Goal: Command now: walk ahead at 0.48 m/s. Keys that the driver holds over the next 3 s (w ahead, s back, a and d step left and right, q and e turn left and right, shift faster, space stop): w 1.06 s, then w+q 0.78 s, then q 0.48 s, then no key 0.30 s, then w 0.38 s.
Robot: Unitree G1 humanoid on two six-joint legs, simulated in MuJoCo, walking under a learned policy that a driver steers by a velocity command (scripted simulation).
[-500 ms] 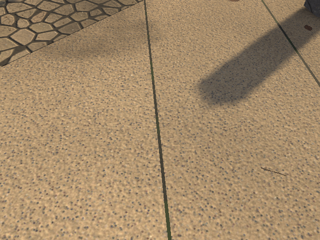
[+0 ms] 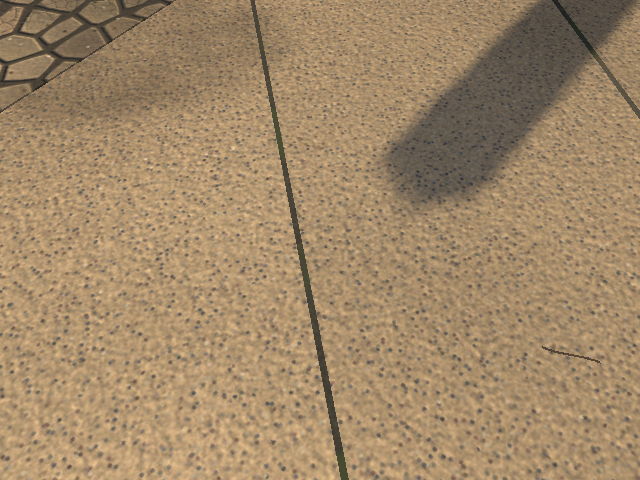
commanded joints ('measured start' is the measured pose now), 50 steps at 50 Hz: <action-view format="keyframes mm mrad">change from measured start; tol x16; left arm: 1 242 112 41 31 -1 -22 21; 3 543 234 83 100 35 -34 37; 7 274 102 49 67 -3 -32 15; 32 597 92 19 127 -38 -53 32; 50 -3 63 11 -70 3 0 -3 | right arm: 1 2 -175 -34 -22 -3 -4 -9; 4 117 -63 -26 -57 44 4 17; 25 -610 -107 -33 -303 1 52 48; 28 -488 -135 -50 -275 -1 38 36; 31 -23 -295 -108 -155 -47 18 9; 35 -283 -155 -71 -178 4 27 33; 50 -5 -163 -43 -79 6 -2 13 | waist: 1 162 102 -72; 4 174 -235 -364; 7 89 40 -35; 26 107 -63 54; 32 -56 203 -389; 36 73 23 -23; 50 10 77 45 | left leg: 1 -87 253 -42 331 1150 82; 2 -200 223 -24 542 1001 72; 4 -715 -43 -36 1232 -128 34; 19 -811 149 0 573 386 -29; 26 -793 93 30 383 302 30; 30 -210 66 1 266 263 122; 32 164 488 -749 97 142 300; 37 -333 290 -269 -31 286 144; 50 -162 238 -97 -63 602 127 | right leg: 1 316 80 -21 -58 -47 -62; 3 743 -219 319 -121 -203 -135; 4 911 -433 863 -315 -308 -292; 6 640 -348 627 -391 -367 -218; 10 374 -220 336 -442 -1 -128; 24 652 -193 157 -429 366 -87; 29 689 -193 105 -79 786 -52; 30 541 -159 83 133 623 -34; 32 25 86 104 750 -424 14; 50 -72 -68 42 67 94 66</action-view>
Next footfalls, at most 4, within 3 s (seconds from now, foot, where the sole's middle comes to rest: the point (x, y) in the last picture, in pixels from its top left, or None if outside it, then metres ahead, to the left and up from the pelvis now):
0.04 right None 0.20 -0.07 -0.76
0.60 left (271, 443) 0.52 0.09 -0.76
1.16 right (346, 309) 0.83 -0.09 -0.76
1.72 left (255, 233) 1.07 0.13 -0.76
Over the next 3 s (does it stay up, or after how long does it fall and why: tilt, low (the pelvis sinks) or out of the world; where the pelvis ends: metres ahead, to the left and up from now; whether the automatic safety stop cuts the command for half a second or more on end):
stays up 1.24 0.16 0.02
